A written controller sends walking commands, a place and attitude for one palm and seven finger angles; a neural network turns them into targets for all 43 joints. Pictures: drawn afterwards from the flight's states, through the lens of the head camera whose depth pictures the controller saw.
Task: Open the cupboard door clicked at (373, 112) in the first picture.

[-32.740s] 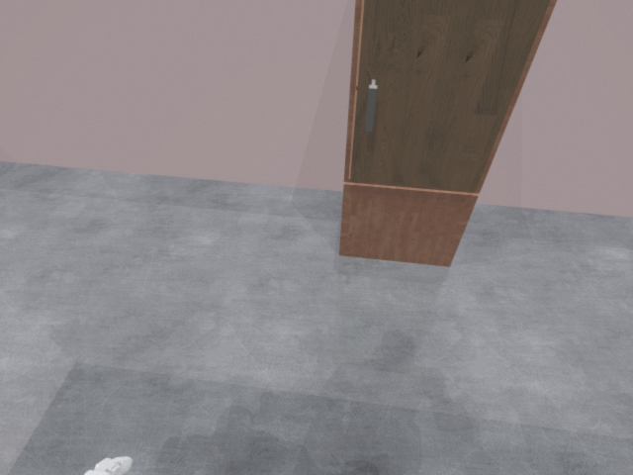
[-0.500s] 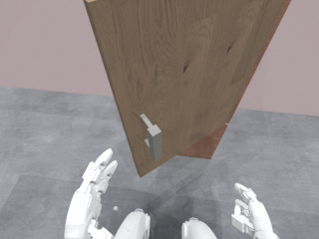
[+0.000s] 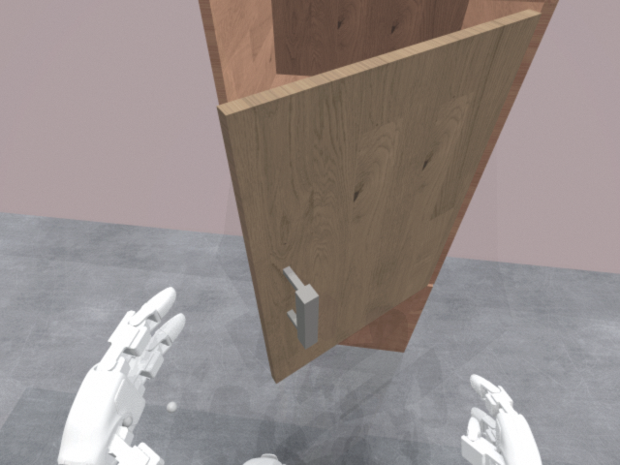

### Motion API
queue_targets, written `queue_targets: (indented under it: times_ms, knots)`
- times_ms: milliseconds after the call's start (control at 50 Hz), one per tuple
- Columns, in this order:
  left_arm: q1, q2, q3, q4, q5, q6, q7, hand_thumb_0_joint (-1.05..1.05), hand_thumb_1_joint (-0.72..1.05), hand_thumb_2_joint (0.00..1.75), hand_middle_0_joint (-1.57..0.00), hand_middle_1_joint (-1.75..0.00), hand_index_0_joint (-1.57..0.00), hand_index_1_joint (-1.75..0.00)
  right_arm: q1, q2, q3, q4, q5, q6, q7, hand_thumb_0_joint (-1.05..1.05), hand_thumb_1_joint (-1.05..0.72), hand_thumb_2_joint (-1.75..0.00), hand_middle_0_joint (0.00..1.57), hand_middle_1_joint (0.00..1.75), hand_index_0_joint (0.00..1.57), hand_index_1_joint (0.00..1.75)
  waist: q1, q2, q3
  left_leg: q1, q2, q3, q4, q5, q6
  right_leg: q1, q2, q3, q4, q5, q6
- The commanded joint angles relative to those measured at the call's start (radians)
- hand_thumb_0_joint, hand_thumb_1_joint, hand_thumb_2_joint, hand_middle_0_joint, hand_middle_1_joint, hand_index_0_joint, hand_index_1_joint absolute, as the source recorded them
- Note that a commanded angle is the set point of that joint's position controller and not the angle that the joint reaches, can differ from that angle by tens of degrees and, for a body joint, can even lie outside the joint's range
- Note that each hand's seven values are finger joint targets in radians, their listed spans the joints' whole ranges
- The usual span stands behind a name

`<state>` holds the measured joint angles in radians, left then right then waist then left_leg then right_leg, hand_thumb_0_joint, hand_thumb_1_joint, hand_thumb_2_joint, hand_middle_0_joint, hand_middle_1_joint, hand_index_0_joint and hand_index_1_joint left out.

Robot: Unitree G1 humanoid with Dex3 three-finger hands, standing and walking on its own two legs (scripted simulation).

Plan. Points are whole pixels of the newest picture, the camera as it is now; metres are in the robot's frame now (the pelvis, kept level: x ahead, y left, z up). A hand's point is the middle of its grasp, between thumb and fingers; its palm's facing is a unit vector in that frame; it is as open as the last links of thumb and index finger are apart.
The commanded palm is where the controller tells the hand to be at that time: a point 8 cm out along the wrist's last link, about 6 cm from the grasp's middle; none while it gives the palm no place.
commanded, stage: draw the hand back to the body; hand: left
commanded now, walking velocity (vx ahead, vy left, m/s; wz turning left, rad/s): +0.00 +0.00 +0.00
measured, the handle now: (299, 308) +0.33 +0.04 +0.02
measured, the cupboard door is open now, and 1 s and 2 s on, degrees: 41 41 41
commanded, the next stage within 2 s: step back with the hand held close in 1.08 s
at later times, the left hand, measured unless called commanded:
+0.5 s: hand (37, 325) +0.21 +0.25 +0.18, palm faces +0.34 -0.86 -0.38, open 11.5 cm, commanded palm +0.16 +0.30 +0.21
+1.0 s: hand out of the picture +0.21 +0.27 +0.22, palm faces +0.42 -0.83 -0.38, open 7.5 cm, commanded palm +0.16 +0.31 +0.24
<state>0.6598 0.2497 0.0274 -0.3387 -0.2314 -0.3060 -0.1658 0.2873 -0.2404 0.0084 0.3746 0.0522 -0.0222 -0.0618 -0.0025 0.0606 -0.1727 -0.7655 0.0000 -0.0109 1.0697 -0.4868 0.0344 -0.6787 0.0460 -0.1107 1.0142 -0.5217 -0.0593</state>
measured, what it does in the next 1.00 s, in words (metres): rises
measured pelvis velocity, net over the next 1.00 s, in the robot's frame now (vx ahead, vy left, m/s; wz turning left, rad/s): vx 0.02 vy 0.01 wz -0.01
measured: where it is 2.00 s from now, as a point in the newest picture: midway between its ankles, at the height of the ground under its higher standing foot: outside the picture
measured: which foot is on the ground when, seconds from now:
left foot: down 0.00-1.00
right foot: down 0.00-1.00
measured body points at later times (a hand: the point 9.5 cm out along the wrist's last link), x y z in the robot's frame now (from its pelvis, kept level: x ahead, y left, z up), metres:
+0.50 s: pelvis +0.02 +0.02 +0.06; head +0.00 +0.00 +0.50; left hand +0.18 +0.30 +0.20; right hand +0.21 -0.19 -0.02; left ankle +0.03 +0.10 -0.67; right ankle -0.01 -0.09 -0.67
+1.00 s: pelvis +0.02 +0.01 +0.07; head +0.00 +0.00 +0.52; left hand +0.18 +0.31 +0.24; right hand +0.21 -0.21 -0.01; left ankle +0.03 +0.10 -0.67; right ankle -0.01 -0.09 -0.67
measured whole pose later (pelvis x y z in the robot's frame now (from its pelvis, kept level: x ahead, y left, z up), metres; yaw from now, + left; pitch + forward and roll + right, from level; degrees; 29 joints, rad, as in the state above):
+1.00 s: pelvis +0.02 +0.01 +0.07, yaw -1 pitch -3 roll -1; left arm 0.49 0.35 0.31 -0.42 -0.08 -0.03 0.11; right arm 0.21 -0.23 0.03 0.61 0.02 -0.08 -0.07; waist 0.06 0.05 -0.01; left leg -0.15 -0.04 0.03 0.45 -0.25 0.05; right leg -0.08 0.03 -0.05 0.41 -0.27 -0.03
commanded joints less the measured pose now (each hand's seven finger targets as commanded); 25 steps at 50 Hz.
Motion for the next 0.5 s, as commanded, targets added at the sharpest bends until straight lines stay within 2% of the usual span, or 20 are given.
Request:
queue_targets:
  times_ms: [0, 20, 40, 60, 120, 140, 180, 240, 320, 340, 400, 440, 480]
  knots:
    - [0.035, 0.236, 0.151, -0.282, 0.1, 0.034, 0.125, 0.0, -0.29, 0.39, -0.16, -0.3, -0.16, -0.3, -0.093, -0.084, -0.034, -0.181, -0.003, -0.037, -0.043, 0.0, -0.9, -0.9, 0.2, 0.3, 0.2, 0.3, 0.067, 0.033, -0.1, 0.198, 0.007, -0.028, -0.249, 0.189, -0.002, 0.118, -0.055, 0.157, -0.292, 0.197, 0.022]
    - [0.053, 0.158, 0.102, -0.33, 0.116, 0.088, 0.181, 0.0, -0.26, 0.4, -0.16, -0.3, -0.16, -0.3, -0.083, -0.068, -0.02, -0.192, -0.006, -0.03, -0.054, 0.0, -0.9, -0.9, 0.2, 0.3, 0.2, 0.3, 0.041, 0.035, -0.082, 0.233, 0.004, -0.029, -0.27, 0.209, -0.001, 0.13, -0.057, 0.131, -0.299, 0.217, 0.024]
    - [0.057, 0.146, 0.101, -0.337, 0.124, 0.126, 0.208, 0.0, -0.22, 0.42, -0.16, -0.3, -0.16, -0.3, -0.085, -0.068, -0.02, -0.183, -0.009, -0.03, -0.058, 0.0, -0.9, -0.9, 0.2, 0.3, 0.2, 0.3, 0.04, 0.015, -0.07, 0.237, 0.006, -0.033, -0.28, 0.22, 0.0, 0.139, -0.055, 0.121, -0.305, 0.239, 0.028]
    - [0.088, 0.114, 0.083, -0.298, 0.136, 0.158, 0.228, 0.0, -0.18, 0.43, -0.16, -0.3, -0.16, -0.3, -0.082, -0.062, -0.017, -0.168, -0.008, -0.022, -0.059, 0.0, -0.9, -0.9, 0.2, 0.3, 0.2, 0.3, 0.032, 0.02, -0.019, 0.245, 0.011, -0.033, -0.294, 0.222, 0.001, 0.142, -0.053, 0.106, -0.311, 0.239, 0.03]
    - [0.024, 0.153, 0.114, -0.319, 0.156, 0.203, 0.275, 0.0, -0.08, 0.48, -0.16, -0.3, -0.16, -0.3, -0.09, -0.076, -0.008, -0.153, -0.01, -0.012, -0.066, 0.0, -0.9, -0.9, 0.2, 0.3, 0.2, 0.3, 0.025, -0.02, 0.005, 0.298, 0.017, -0.042, -0.339, 0.239, 0.005, 0.178, -0.049, 0.09, -0.355, 0.249, 0.033]
    - [0.002, 0.168, 0.127, -0.313, 0.16, 0.212, 0.286, 0.0, -0.05, 0.5, -0.17, -0.3, -0.17, -0.3, -0.099, -0.079, -0.007, -0.144, -0.015, -0.017, -0.07, 0.0, -0.9, -0.9, 0.2, 0.3, 0.2, 0.3, 0.027, -0.053, 0.011, 0.312, 0.016, -0.042, -0.353, 0.253, 0.007, 0.202, -0.049, 0.088, -0.371, 0.266, 0.033]
    - [-0.025, 0.188, 0.151, -0.314, 0.167, 0.223, 0.304, 0.0, 0.02, 0.52, -0.17, -0.3, -0.17, -0.3, -0.101, -0.082, -0.002, -0.13, -0.017, -0.027, -0.074, 0.0, -0.9, -0.9, 0.2, 0.3, 0.2, 0.3, 0.027, -0.06, 0.006, 0.355, 0.016, -0.041, -0.382, 0.265, 0.008, 0.235, -0.053, 0.087, -0.394, 0.279, 0.036]
    - [-0.073, 0.199, 0.172, -0.305, 0.172, 0.233, 0.318, 0.0, 0.13, 0.57, -0.17, -0.3, -0.17, -0.3, -0.124, -0.091, 0.006, -0.104, -0.018, -0.046, -0.071, 0.0, -0.9, -0.9, 0.2, 0.3, 0.2, 0.3, 0.033, -0.045, 0.033, 0.406, 0.019, -0.058, -0.437, 0.265, 0.005, 0.269, -0.053, 0.079, -0.428, 0.266, 0.032]
    - [-0.121, 0.212, 0.2, -0.338, 0.178, 0.23, 0.326, 0.0, 0.27, 0.63, -0.18, -0.3, -0.18, -0.3, -0.135, -0.09, 0.015, -0.07, -0.02, -0.076, -0.061, 0.0, -0.9, -0.9, 0.2, 0.3, 0.2, 0.3, 0.038, 0.018, 0.054, 0.481, 0.026, -0.079, -0.5, 0.295, -0.004, 0.304, -0.051, 0.075, -0.461, 0.278, 0.029]
    - [-0.132, 0.231, 0.224, -0.338, 0.177, 0.228, 0.328, 0.0, 0.31, 0.64, -0.18, -0.3, -0.18, -0.3, -0.142, -0.096, 0.016, -0.059, -0.023, -0.084, -0.058, 0.0, -0.9, -0.9, 0.2, 0.3, 0.2, 0.3, 0.046, 0.028, 0.042, 0.491, 0.023, -0.081, -0.512, 0.31, -0.006, 0.335, -0.052, 0.076, -0.47, 0.289, 0.027]
    - [-0.137, 0.234, 0.258, -0.329, 0.173, 0.227, 0.326, 0.0, 0.41, 0.69, -0.18, -0.3, -0.18, -0.3, -0.152, -0.091, 0.016, -0.035, -0.025, -0.097, -0.048, 0.0, -0.9, -0.9, 0.2, 0.3, 0.2, 0.3, 0.049, 0.017, 0.069, 0.523, 0.028, -0.079, -0.548, 0.362, -0.014, 0.376, -0.049, 0.073, -0.497, 0.324, 0.027]
    - [-0.143, 0.255, 0.3, -0.305, 0.169, 0.227, 0.325, 0.0, 0.48, 0.72, -0.19, -0.3, -0.19, -0.3, -0.165, -0.095, 0.013, -0.018, -0.026, -0.102, -0.044, 0.0, -0.9, -0.9, 0.2, 0.3, 0.2, 0.3, 0.059, -0.017, 0.081, 0.535, 0.031, -0.079, -0.57, 0.4, -0.017, 0.413, -0.047, 0.068, -0.519, 0.35, 0.027]
    - [-0.153, 0.252, 0.321, -0.297, 0.161, 0.225, 0.319, 0.0, 0.55, 0.75, -0.19, -0.3, -0.19, -0.3, -0.174, -0.092, 0.011, -0.008, -0.027, -0.103, -0.039, 0.0, -0.9, -0.9, 0.2, 0.3, 0.2, 0.3, 0.058, -0.034, 0.1, 0.549, 0.032, -0.073, -0.59, 0.414, -0.02, 0.434, -0.046, 0.07, -0.537, 0.366, 0.029]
